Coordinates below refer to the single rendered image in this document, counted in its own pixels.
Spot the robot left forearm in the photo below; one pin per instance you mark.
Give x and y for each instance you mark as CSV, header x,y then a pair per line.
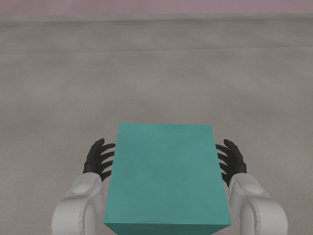
x,y
77,213

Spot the robot right forearm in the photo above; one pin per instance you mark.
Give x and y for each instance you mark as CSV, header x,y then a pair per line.
x,y
258,214

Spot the robot right hand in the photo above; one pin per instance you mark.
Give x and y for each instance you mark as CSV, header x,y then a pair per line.
x,y
234,161

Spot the robot left hand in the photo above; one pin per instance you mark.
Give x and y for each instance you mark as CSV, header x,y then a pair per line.
x,y
94,159

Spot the carton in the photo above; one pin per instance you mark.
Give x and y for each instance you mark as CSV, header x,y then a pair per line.
x,y
166,180

